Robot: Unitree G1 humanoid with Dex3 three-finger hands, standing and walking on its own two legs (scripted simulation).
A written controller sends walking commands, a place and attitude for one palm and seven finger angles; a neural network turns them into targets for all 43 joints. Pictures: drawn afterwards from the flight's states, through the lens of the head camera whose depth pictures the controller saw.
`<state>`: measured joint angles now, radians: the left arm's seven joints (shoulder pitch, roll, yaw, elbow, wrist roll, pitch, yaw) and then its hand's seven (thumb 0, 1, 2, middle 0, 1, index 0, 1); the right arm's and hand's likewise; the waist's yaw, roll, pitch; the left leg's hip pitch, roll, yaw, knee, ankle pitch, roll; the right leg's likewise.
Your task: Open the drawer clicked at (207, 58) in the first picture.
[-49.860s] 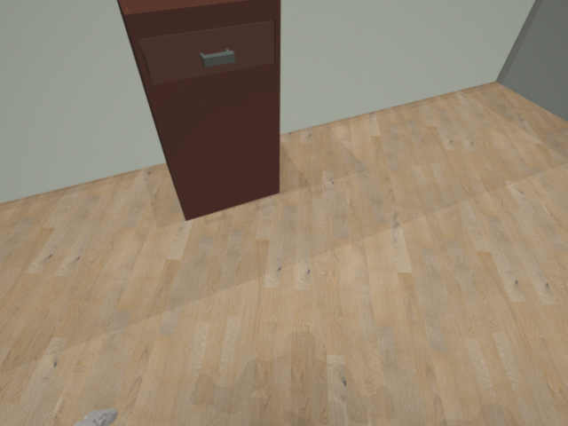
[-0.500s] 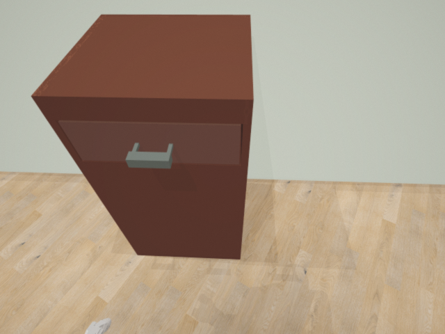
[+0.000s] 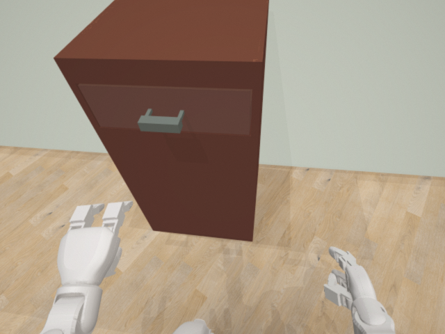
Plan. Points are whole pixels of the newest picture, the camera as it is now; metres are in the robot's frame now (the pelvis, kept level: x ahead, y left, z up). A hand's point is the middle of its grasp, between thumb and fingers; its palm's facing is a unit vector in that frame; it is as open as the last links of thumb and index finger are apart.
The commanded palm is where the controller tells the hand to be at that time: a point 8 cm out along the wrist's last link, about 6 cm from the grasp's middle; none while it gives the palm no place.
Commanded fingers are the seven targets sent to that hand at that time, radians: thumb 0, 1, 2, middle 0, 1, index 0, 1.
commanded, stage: raise the hand with hooked fingers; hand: left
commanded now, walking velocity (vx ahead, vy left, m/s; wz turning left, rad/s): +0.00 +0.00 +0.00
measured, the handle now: (163, 118) +0.58 +0.25 +0.03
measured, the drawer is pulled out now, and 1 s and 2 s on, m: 0.00 0.00 0.00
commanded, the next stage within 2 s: move the hooked fingers above the handle in 1.28 s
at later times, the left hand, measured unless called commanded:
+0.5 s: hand (94, 195) +0.30 +0.28 +0.09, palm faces +0.13 -0.09 -0.99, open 12.6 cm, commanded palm +0.28 +0.27 +0.15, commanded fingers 0.00 -0.43 0.33 -0.29 -1.15 -0.29 -1.15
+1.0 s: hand (76, 151) +0.35 +0.31 +0.15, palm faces +0.04 -0.08 -1.00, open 13.8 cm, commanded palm +0.31 +0.30 +0.20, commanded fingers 0.00 -0.50 0.30 -0.30 -1.20 -0.30 -1.20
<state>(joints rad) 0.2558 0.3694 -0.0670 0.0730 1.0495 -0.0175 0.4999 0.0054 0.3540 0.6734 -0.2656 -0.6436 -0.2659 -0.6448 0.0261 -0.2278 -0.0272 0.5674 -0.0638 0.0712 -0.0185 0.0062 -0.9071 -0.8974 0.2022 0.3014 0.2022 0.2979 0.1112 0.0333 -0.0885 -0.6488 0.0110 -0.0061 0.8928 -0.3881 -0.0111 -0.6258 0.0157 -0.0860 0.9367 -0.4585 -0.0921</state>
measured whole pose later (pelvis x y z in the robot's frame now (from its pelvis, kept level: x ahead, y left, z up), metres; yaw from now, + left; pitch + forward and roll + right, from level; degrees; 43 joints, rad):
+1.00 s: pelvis +0.03 +0.06 +0.05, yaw -1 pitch +2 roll +0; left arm -0.14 0.50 -0.05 0.02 0.91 0.08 -0.01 0.00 -0.49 0.30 -0.32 -1.20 -0.32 -1.20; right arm 0.11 -0.24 0.02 0.62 0.00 0.15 -0.01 0.01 -0.90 -0.90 0.21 0.30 0.21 0.30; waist 0.09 0.08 0.01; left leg -0.26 -0.05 0.02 0.46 -0.23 0.05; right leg -0.22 -0.02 -0.04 0.46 -0.27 0.00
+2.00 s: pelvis +0.04 +0.04 +0.05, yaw -1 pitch +6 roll +1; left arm -0.31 0.45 -0.10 0.33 0.95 0.00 0.07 0.00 -0.49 0.30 -0.32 -1.20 -0.32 -1.20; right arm 0.20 -0.27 -0.04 0.66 0.02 0.14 -0.04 0.01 -0.91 -0.90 0.20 0.30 0.20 0.30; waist 0.04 0.07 -0.04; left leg -0.36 -0.02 0.03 0.51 -0.26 0.02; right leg -0.34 0.00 -0.04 0.54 -0.31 -0.03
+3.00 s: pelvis +0.04 +0.05 +0.03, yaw -3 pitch +16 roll +0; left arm -0.84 0.46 -0.04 1.02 1.07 -0.07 0.22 0.00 -0.49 0.30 -0.37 -1.22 -0.32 -1.21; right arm 0.37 -0.26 -0.05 0.70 0.00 0.14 -0.04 0.00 -0.91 -0.90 0.21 0.30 0.20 0.30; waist -0.11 0.05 -0.11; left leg -0.62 0.00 0.04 0.66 -0.32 0.03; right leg -0.59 0.02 -0.02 0.65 -0.33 -0.02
